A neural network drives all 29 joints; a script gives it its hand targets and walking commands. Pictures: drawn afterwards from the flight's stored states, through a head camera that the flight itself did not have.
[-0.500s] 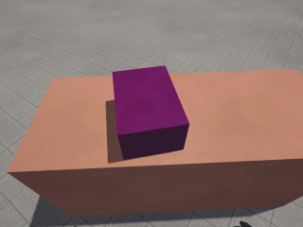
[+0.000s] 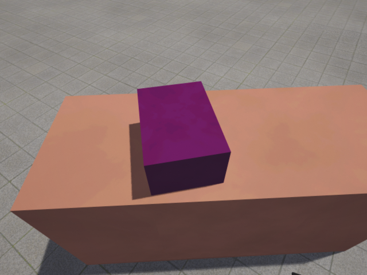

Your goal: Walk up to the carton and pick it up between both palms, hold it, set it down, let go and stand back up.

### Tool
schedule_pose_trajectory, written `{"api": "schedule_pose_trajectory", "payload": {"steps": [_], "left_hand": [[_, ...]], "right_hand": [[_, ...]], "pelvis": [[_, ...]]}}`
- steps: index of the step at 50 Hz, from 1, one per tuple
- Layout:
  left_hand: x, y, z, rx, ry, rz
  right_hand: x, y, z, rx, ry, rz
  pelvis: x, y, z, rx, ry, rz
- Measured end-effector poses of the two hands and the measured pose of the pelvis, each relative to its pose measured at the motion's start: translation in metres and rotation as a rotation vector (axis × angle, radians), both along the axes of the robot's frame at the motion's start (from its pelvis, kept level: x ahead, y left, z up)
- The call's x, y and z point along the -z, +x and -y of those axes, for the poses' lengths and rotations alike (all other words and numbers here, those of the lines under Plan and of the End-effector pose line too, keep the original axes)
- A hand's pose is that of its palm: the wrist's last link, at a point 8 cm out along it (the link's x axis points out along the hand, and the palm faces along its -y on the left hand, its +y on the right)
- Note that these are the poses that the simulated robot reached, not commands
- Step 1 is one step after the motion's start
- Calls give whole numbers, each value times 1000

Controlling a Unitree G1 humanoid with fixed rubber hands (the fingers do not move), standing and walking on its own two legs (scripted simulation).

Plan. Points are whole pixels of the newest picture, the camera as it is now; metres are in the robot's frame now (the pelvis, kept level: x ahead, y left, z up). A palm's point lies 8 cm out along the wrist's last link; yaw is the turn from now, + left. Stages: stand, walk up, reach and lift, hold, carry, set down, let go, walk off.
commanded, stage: stand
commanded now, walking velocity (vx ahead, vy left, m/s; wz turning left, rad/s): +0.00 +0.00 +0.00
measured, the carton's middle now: (178, 133) +0.53 +0.02 -0.05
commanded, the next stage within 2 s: none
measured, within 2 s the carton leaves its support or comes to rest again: neither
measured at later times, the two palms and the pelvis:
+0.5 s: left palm out of the picture +0.06 +0.26 -0.12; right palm out of the picture +0.06 -0.25 -0.11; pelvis +0.00 +0.00 +0.00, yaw +0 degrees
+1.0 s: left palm out of the picture +0.04 +0.26 -0.12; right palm out of the picture +0.05 -0.25 -0.12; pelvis +0.00 +0.00 +0.00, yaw +0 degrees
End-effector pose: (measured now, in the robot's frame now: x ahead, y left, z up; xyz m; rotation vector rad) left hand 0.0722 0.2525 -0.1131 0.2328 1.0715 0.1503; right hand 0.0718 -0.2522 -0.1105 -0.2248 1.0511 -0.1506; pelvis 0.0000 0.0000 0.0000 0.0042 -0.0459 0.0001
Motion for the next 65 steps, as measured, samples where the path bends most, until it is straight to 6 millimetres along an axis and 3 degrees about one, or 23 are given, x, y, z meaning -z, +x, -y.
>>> {"api": "schedule_pose_trajectory", "payload": {"steps": [65], "left_hand": [[10,-37,-3,-47,5,-138]], "right_hand": [[10,-26,-5,33,2,-122]], "pelvis": [[-5,4,-3,-13,0,-1]]}}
